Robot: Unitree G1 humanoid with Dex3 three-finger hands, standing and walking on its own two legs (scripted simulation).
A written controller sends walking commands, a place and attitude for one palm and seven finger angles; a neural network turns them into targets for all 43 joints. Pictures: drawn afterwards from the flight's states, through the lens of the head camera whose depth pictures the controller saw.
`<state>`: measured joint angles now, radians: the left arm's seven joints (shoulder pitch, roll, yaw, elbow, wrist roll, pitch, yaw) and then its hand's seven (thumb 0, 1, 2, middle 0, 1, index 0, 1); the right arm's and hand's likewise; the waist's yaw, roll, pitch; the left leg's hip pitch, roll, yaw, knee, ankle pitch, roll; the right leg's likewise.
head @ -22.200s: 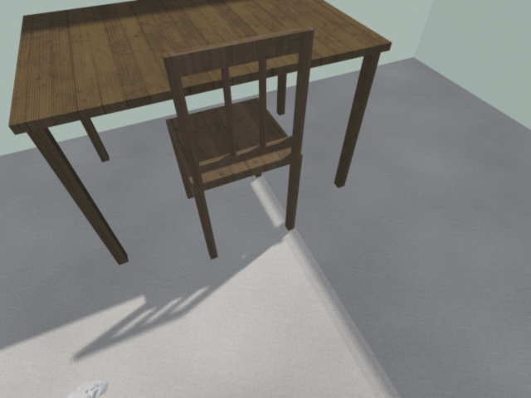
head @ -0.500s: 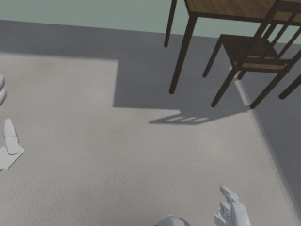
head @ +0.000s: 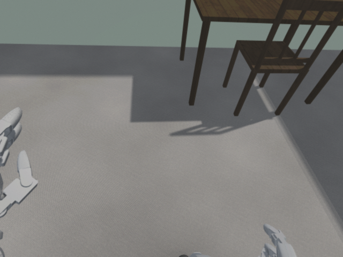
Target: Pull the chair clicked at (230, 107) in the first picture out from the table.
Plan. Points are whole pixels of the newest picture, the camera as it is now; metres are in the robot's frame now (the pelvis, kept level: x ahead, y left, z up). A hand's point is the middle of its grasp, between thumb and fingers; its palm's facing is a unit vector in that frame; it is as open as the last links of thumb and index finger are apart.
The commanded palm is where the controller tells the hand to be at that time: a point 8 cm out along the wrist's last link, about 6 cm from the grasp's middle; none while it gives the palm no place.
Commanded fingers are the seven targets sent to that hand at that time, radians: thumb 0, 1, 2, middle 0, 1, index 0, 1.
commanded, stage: stop stepping back and stand still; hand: left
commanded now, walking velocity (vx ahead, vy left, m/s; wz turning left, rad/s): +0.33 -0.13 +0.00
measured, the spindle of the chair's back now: (291, 36) +1.35 -0.68 -0.07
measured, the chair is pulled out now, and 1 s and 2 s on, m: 0.00 0.00 0.00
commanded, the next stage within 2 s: let the arm hang, fingers relaxed in 0.90 s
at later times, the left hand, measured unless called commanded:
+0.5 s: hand (28, 193) +0.18 +0.23 +0.17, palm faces +0.38 -0.83 -0.41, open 7.4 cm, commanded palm +0.12 +0.28 +0.18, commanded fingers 0.00 0.90 0.90 -0.20 -0.30 -0.20 -0.30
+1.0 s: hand (16, 174) +0.20 +0.26 +0.17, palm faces +0.42 -0.80 -0.43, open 7.4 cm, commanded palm none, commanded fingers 0.00 0.90 0.90 -0.20 -0.30 -0.20 -0.30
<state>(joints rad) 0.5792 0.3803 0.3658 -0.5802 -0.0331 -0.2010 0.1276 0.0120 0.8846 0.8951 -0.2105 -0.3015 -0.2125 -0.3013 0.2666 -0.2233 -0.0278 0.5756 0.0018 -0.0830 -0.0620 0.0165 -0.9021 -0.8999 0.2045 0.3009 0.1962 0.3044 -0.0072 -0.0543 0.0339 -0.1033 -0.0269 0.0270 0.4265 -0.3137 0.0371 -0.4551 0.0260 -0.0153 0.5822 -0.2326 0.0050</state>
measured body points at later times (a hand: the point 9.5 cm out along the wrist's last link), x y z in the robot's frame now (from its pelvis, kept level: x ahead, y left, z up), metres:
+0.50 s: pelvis -0.01 -0.01 +0.00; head +0.01 +0.01 +0.44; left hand +0.15 +0.27 +0.20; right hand +0.17 -0.23 -0.08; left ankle +0.01 +0.09 -0.73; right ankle -0.01 -0.11 -0.74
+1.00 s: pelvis +0.02 +0.01 +0.00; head +0.03 +0.02 +0.45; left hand +0.18 +0.30 +0.20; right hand +0.21 -0.20 -0.08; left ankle +0.02 +0.10 -0.74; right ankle +0.00 -0.11 -0.74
